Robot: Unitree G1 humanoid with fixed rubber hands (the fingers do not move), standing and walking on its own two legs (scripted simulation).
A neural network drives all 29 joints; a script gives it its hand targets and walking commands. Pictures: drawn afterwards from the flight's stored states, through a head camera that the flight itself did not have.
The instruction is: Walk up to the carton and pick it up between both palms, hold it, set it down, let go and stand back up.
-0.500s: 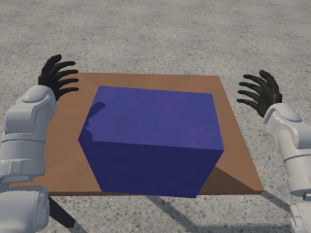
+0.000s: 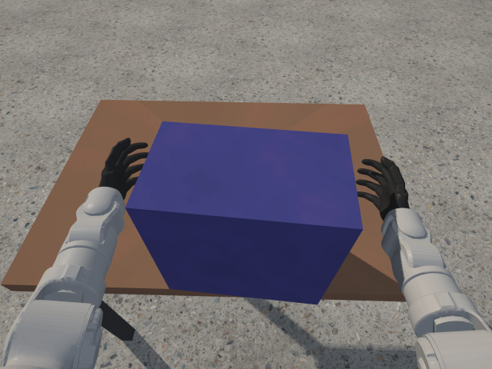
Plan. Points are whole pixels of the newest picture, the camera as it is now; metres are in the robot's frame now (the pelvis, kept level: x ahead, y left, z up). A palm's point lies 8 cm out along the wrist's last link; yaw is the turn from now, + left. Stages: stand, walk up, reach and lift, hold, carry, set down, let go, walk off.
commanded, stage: reach and lift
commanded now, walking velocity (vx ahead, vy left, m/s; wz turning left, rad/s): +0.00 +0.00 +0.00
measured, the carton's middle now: (247, 221) +0.37 +0.02 +0.01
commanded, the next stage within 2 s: none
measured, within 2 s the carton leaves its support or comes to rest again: neither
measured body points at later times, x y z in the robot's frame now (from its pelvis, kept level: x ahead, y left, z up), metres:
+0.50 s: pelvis -0.01 +0.00 -0.01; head +0.03 +0.00 +0.44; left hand +0.41 +0.23 +0.05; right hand +0.40 -0.22 +0.04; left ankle -0.01 +0.12 -0.74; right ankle +0.02 -0.13 -0.74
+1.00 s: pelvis -0.02 +0.00 -0.02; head +0.02 +0.01 +0.43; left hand +0.40 +0.20 +0.04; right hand +0.39 -0.19 +0.03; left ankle -0.01 +0.12 -0.74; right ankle +0.02 -0.13 -0.74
